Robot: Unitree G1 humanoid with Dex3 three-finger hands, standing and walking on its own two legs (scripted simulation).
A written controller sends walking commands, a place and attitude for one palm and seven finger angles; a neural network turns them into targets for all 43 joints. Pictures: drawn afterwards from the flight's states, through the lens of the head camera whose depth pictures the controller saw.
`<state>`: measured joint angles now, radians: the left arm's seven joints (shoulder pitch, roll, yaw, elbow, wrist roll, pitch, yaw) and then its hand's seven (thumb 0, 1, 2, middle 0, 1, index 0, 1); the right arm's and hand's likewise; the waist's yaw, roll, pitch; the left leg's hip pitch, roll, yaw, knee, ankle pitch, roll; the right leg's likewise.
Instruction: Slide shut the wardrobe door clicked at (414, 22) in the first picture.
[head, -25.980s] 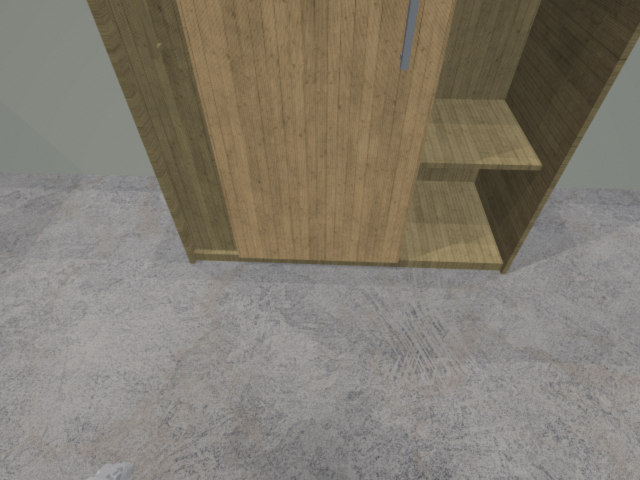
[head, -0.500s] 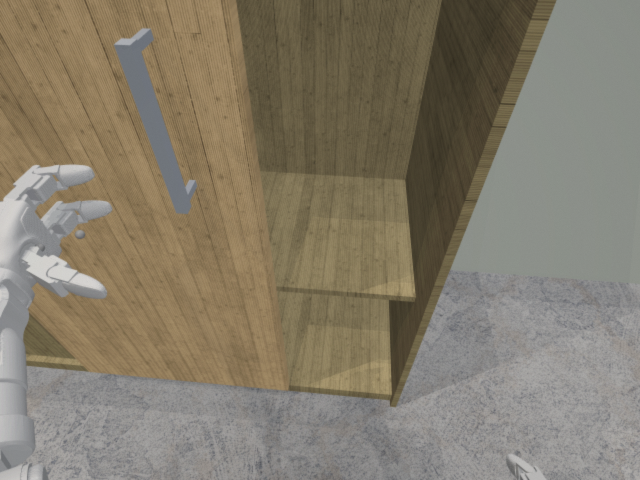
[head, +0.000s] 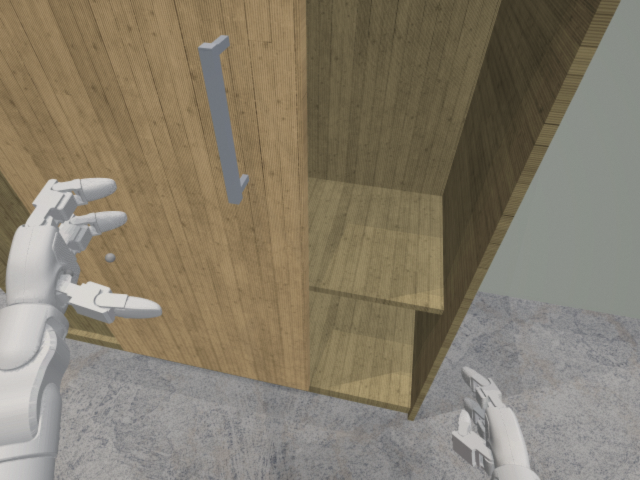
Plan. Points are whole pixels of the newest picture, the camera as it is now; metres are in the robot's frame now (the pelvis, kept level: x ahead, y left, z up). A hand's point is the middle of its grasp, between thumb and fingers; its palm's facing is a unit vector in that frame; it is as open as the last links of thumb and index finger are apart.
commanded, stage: draw the hand back to the body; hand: left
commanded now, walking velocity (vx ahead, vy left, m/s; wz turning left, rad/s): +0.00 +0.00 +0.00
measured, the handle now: (229, 128) +0.52 +0.21 +0.19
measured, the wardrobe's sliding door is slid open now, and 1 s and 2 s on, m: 0.32 0.32 0.32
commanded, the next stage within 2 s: step back with the hand held close in 0.96 s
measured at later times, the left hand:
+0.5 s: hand (127, 295) +0.23 +0.23 +0.17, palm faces +0.43 -0.84 -0.32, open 9.6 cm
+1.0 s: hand (112, 312) +0.21 +0.24 +0.16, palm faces +0.43 -0.85 -0.31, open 7.5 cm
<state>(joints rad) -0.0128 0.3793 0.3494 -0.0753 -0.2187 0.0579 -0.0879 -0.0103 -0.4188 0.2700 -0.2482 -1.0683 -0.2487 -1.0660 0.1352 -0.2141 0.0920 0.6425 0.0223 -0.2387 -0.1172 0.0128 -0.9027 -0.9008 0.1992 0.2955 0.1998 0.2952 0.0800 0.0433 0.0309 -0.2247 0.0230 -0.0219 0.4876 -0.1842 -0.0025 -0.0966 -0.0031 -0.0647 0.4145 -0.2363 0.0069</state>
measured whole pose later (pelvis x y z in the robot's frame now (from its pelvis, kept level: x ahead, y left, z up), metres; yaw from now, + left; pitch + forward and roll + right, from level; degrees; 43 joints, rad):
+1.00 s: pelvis +0.02 -0.02 +0.01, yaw -2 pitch -8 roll -1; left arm 0.43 0.33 0.33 -0.34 -0.11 -0.13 0.10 0.02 0.88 0.90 -0.21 -0.30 -0.21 -0.30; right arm 0.19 -0.20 0.02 0.69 -0.02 -0.16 -0.10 0.01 -0.90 -0.90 0.20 0.30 0.20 0.30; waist 0.08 0.05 0.07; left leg -0.07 0.05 0.02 0.37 -0.17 -0.02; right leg 0.04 0.02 -0.03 0.30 -0.20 -0.01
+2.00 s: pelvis -0.11 +0.03 -0.03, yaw +2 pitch -3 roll -2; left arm 0.43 0.41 0.42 -0.45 -0.01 -0.27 0.15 0.02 0.89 0.90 -0.21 -0.30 -0.21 -0.30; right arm 0.22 -0.20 0.00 0.61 -0.01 -0.14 -0.10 0.01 -0.90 -0.90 0.20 0.30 0.20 0.30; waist -0.01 -0.01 0.07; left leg -0.51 0.01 0.05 0.66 -0.27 0.05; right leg -0.38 0.02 0.07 0.63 -0.20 0.02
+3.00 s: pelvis -0.29 +0.03 -0.01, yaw -6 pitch -2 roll +1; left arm 0.49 0.39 0.40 -0.44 -0.03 -0.21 0.17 0.02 0.88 0.90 -0.21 -0.30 -0.21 -0.30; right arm 0.26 -0.20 0.00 0.70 -0.01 -0.12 -0.06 0.02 -0.90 -0.90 0.20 0.30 0.20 0.29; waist 0.01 0.00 -0.01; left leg -0.44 0.02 0.03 0.99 -0.40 -0.01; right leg -0.28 0.03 -0.08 0.57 -0.26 -0.08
